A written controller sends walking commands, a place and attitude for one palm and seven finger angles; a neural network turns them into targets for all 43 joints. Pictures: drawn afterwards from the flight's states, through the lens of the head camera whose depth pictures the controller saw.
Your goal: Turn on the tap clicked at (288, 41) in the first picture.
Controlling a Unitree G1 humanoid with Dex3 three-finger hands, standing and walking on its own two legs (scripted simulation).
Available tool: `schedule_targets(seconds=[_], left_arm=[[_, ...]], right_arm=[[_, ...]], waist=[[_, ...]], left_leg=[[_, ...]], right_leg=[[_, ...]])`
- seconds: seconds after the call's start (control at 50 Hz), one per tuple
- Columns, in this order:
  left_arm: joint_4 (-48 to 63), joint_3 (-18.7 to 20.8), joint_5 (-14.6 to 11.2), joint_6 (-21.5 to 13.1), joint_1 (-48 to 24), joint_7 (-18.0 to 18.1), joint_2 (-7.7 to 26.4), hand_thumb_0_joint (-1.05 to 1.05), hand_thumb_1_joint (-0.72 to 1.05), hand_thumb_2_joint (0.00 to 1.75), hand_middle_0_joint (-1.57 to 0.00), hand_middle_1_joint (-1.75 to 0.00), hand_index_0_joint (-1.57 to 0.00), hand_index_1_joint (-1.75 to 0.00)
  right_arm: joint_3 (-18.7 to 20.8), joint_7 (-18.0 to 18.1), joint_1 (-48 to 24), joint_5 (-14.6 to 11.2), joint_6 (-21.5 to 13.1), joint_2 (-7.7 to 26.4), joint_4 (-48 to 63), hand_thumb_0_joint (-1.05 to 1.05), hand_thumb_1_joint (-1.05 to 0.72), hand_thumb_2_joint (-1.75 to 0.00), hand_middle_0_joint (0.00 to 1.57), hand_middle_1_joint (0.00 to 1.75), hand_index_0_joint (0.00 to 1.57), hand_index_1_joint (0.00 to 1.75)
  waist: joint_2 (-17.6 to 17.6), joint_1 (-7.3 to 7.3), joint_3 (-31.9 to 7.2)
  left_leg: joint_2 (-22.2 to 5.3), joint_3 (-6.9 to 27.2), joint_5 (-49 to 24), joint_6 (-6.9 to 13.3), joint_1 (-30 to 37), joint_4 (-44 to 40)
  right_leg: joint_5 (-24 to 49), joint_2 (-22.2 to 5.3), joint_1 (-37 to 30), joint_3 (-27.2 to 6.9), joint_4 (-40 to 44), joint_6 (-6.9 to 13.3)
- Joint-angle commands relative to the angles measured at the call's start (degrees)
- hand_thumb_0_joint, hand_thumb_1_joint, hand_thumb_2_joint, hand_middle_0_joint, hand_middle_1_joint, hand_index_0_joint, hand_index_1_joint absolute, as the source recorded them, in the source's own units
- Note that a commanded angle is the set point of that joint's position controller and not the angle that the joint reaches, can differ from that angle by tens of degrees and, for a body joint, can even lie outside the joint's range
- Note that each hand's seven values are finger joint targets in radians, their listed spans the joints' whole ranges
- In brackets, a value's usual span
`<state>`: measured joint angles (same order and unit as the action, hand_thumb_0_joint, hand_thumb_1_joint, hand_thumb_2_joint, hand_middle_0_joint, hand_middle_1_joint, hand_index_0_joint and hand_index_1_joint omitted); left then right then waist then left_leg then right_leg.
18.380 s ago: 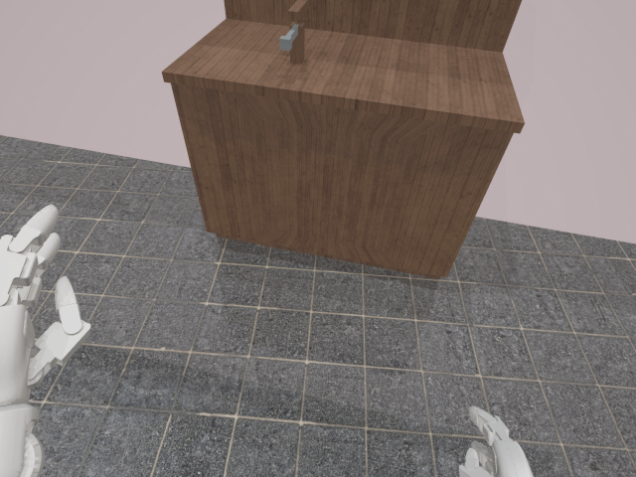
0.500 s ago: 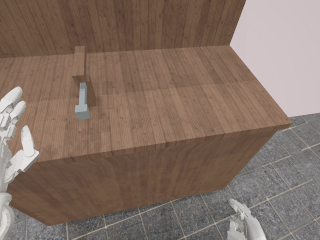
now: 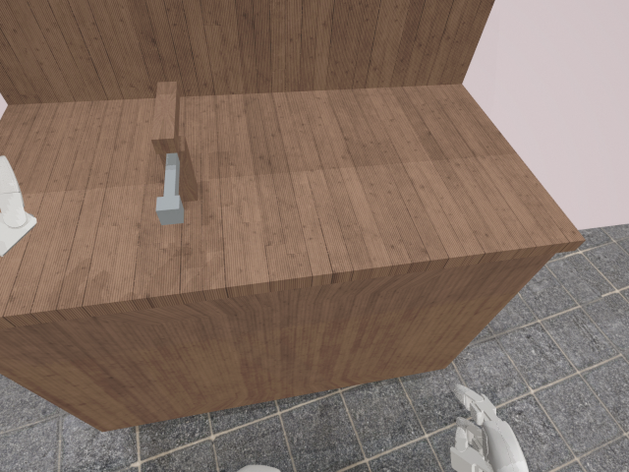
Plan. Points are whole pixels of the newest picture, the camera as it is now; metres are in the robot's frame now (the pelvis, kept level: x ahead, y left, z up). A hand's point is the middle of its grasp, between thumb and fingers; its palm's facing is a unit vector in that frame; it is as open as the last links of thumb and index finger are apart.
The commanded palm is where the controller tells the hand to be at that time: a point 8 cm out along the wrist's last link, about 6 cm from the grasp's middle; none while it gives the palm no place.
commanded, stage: look again from close up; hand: left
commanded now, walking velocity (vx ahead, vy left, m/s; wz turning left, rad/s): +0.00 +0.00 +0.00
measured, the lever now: (170, 210) +0.38 +0.25 +0.09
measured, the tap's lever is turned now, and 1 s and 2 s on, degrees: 0 0 0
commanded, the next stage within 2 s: come to a stop and stand still in 0.30 s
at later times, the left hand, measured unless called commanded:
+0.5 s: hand (131, 210) +0.29 +0.23 +0.20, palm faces +0.33 -0.86 -0.38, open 7.4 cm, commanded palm +0.23 +0.28 +0.18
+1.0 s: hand (131, 249) +0.26 +0.22 +0.18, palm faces +0.23 -0.85 -0.48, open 7.4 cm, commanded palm +0.20 +0.28 +0.18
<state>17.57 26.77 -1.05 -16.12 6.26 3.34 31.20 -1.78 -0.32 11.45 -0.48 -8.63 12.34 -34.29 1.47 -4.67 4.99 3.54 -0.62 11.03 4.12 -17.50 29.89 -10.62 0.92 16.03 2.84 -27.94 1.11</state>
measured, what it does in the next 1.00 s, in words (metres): stands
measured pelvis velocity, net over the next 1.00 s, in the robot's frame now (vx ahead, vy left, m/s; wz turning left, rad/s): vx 0.02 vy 0.01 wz -0.08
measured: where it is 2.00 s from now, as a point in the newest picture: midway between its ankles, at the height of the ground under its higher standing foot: outside the picture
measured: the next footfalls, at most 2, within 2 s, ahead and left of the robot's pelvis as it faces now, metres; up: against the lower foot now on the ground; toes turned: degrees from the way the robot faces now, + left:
none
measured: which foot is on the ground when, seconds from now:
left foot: down 0.00-1.00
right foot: down 0.00-1.00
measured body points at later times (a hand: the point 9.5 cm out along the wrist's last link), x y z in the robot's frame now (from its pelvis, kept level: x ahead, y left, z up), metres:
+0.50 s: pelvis +0.06 +0.01 +0.00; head +0.07 +0.02 +0.45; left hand +0.27 +0.28 +0.22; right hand +0.23 -0.23 -0.06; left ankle +0.05 +0.07 -0.73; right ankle +0.05 -0.11 -0.73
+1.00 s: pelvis +0.02 +0.01 +0.00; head +0.04 +0.00 +0.45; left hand +0.24 +0.26 +0.21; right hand +0.18 -0.20 -0.09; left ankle +0.05 +0.07 -0.73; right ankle +0.05 -0.11 -0.73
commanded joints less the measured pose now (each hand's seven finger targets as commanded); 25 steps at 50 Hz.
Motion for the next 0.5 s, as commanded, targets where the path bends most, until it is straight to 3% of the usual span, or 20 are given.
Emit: schedule_targets(seconds=[0.0, 0.02, 0.04, 0.08, 0.1, 0.12, 0.16, 0.18, 0.2, 0.22, 0.24, 0.28, 0.3, 0.36, 0.4, 0.42, 0.48], left_arm=[[7.45, -6.21, -2.81, -0.96, 8.92, -1.14, -7.5, 0.0, 0.9, 0.9, -0.2, -0.3, -0.2, -0.3], [9.58, -7.36, -2.2, -0.37, 11.33, -0.92, -7.23, 0.0, 0.9, 0.9, -0.2, -0.3, -0.2, -0.3], [11.65, -7.54, -1.77, 0.08, 12.9, -0.54, -6.78, 0.0, 0.9, 0.9, -0.2, -0.3, -0.2, -0.3], [11.05, -4.01, -0.98, 0.91, 14.31, 0.78, -2.94, 0.0, 0.9, 0.9, -0.2, -0.3, -0.2, -0.3], [10.97, 0.57, -0.96, 1.28, 14.6, 1.88, 1.12, 0.0, 0.9, 0.9, -0.2, -0.3, -0.2, -0.3], [10.37, 1.03, -1.02, 1.37, 14.03, 2.1, 0.95, 0.0, 0.9, 0.9, -0.2, -0.3, -0.2, -0.3], [11.89, 4.44, -1.45, 1.05, 11.99, 2.37, 3.48, 0.0, 0.9, 0.9, -0.2, -0.3, -0.2, -0.3], [13.3, 4.6, -1.61, 0.81, 10.33, 2.3, 3.56, 0.0, 0.9, 0.9, -0.2, -0.3, -0.2, -0.3], [18.37, 6.93, -1.09, 0.19, 5.95, 2.77, 7.44, 0.0, 0.9, 0.9, -0.2, -0.3, -0.2, -0.3], [18.54, 4.35, -1.39, -0.27, 5.35, 2.62, 4.33, 0.0, 0.9, 0.9, -0.2, -0.3, -0.2, -0.3], [21.04, 3.42, -1.4, -0.63, 4.68, 2.62, 4.06, 0.0, 0.9, 0.9, -0.2, -0.3, -0.2, -0.3], [24.49, 1.94, -1.3, -1.05, 4.59, 2.72, 3.31, 0.0, 0.9, 0.9, -0.2, -0.3, -0.2, -0.3], [27.42, 2.28, -1.15, -1.21, 4.76, 2.75, 3.91, 0.0, 0.9, 0.9, -0.2, -0.3, -0.2, -0.3], [27.19, -0.12, -1.35, -1.11, 10.32, 2.93, 0.49, 0.0, 0.9, 0.9, -0.2, -0.3, -0.2, -0.3], [21.96, 0.64, -1.38, -0.13, 16.93, 2.87, -0.51, 0.0, 0.9, 0.9, -0.2, -0.3, -0.2, -0.3], [19.78, -0.83, -1.58, 0.32, 18.24, 2.63, -2.54, 0.0, 0.9, 0.9, -0.2, -0.3, -0.2, -0.3], [14.6, 1.09, -2.1, 1.57, 18.43, 2.4, -1.62, 0.0, 0.9, 0.9, -0.2, -0.3, -0.2, -0.3]], right_arm=[[4.11, -1.56, -1.57, -2.42, -3.41, 6.3, 9.81, 0.0, -0.9, -0.9, 0.2, 0.3, 0.2, 0.3], [3.86, -1.83, -1.37, -2.6, -2.85, 6.61, 10.7, 0.0, -0.9, -0.9, 0.2, 0.3, 0.2, 0.3], [3.63, -1.89, -1.65, -2.86, -2.51, 6.66, 11.49, 0.0, -0.9, -0.9, 0.2, 0.3, 0.2, 0.3], [3.42, -1.13, -2.45, -2.74, -1.89, 6.47, 12.27, 0.0, -0.9, -0.9, 0.2, 0.3, 0.2, 0.3], [3.4, -0.69, -3.48, -2.83, -1.47, 6.75, 12.21, 0.0, -0.9, -0.9, 0.2, 0.3, 0.2, 0.3], [3.19, -0.01, -3.67, -2.34, -1.13, 6.24, 12.67, 0.0, -0.9, -0.9, 0.2, 0.3, 0.2, 0.3], [2.95, 1.22, -4.39, -1.74, -0.88, 5.74, 12.91, 0.0, -0.9, -0.9, 0.2, 0.3, 0.2, 0.3], [2.74, 1.67, -4.5, -1.44, -0.88, 5.46, 12.85, 0.0, -0.9, -0.9, 0.2, 0.3, 0.2, 0.3], [2.57, 1.84, -5.64, -1.25, -0.76, 5.96, 12.59, 0.0, -0.9, -0.9, 0.2, 0.3, 0.2, 0.3], [2.5, 2.12, -5.54, -0.86, -0.98, 5.57, 12.14, 0.0, -0.9, -0.9, 0.2, 0.3, 0.2, 0.3], [2.35, 2.14, -5.41, -0.94, -1.49, 5.25, 12.26, 0.0, -0.9, -0.9, 0.2, 0.3, 0.2, 0.3], [2.06, 1.76, -4.89, -0.73, -2.6, 5.15, 11.72, 0.0, -0.9, -0.9, 0.2, 0.3, 0.2, 0.3], [1.84, 1.37, -5.77, -0.81, -3.19, 5.17, 11.7, 0.0, -0.9, -0.9, 0.2, 0.3, 0.2, 0.3], [2.61, 0.75, -3.9, -0.71, -3.51, 5.65, 10.9, 0.0, -0.9, -0.9, 0.2, 0.3, 0.2, 0.3], [2.88, 0.33, -3.76, -0.95, -2.88, 5.88, 10.39, 0.0, -0.9, -0.9, 0.2, 0.3, 0.2, 0.3], [3.15, 0.3, -2.93, -0.87, -2.03, 6.27, 10.36, 0.0, -0.9, -0.9, 0.2, 0.3, 0.2, 0.3], [3.5, 0.97, -3.74, -1.45, 0.07, 6.14, 10.64, 0.0, -0.9, -0.9, 0.2, 0.3, 0.2, 0.3]], waist=[[-12.85, 2.73, -12.28], [-11.56, 2.64, -10.62], [-7.89, 2.54, -8.81], [2.59, 2.07, -6.39], [4.67, 1.95, -6.77], [9.52, 2.28, -6.72], [12.7, 2.8, -6.62], [11.35, 3.14, -6.41], [4.59, 3.35, -7.79], [-1.96, 3.62, -9.02], [-8.41, 3.35, -10.71], [-14.47, 3.04, -13.78], [-14.59, 2.97, -15.17], [-11.68, 3.17, -17.86], [-7.35, 3.16, -16.73], [-4.72, 3.43, -15.55], [-0.26, 3.57, -11.88]], left_leg=[[-8.94, 6.51, 12.5, -3.27, 7.07, -11.81], [-10.08, 6.57, 14.72, -2.75, 4.11, -13.31], [-10.38, 7.03, 17.04, -2.53, 1.11, -14.85], [-9.78, 6.08, 18.12, -2.47, -1.37, -14.77], [-9.31, 4.82, 15.15, -2.68, 0.55, -13.66], [-9.17, 5.02, 13.71, -2.6, 0.18, -12.29], [-7.66, 4.03, 9.33, -2.4, 1.72, -8.56], [-7.04, 3.77, 7.33, -2.33, 2.41, -7.32], [-7.03, 3.46, 4.26, -2.39, 3.8, -7.03], [-7.3, 3.69, 2.81, -2.14, 3.56, -7.39], [-7.44, 3.39, 0.93, -1.92, 4.26, -7.23], [-7.49, 3.21, -6.02, -1.97, 6.05, -5.98], [-7.48, 2.96, -12.6, -2.33, 8.51, -4.33], [-8.2, 3.61, -25.5, -3.0, 12.97, -1.49], [-8.64, 3.62, -28.49, -3.67, 13.85, -1.19], [-8.97, 3.94, -28.13, -3.87, 12.63, -1.76], [-9.59, 4.62, -24.7, -4.84, 9.23, -3.99]], right_leg=[[-5.05, -3.03, -2.64, -6.96, 3.64, 1.3], [-4.43, -3.02, -4.15, -6.2, 2.9, 0.61], [-4.64, -2.69, -5.49, -5.41, 2.51, 0.34], [-7.09, -2.79, -5.88, -5.6, 5.68, -0.12], [-7.33, -2.59, -4.99, -5.91, 6.73, -0.19], [-7.8, -3.44, -4.73, -6.17, 8.15, -0.23], [-9.31, -4.82, -2.23, -9.54, 10.5, 0.41], [-8.9, -5.39, -1.31, -10.67, 10.94, 0.83], [-5.91, -5.49, -1.76, -10.62, 9.07, 1.26], [-2.09, -5.49, -3.88, -10.08, 7.29, 1.45], [2.18, -5.2, -6.04, -10.09, 5.71, 1.48], [9.16, -4.79, -9.22, -8.73, 3.41, 1.32], [13.04, -4.44, -9.31, -7.27, 1.95, 1.22], [17.55, -3.81, -8.89, -6.18, 1.17, 0.92], [17.58, -3.34, -7.21, -5.16, 1.15, 0.67], [16.58, -3.21, -6.79, -4.66, 1.46, 0.55], [15.87, -3.12, -6.47, -4.77, 2.86, 0.12]])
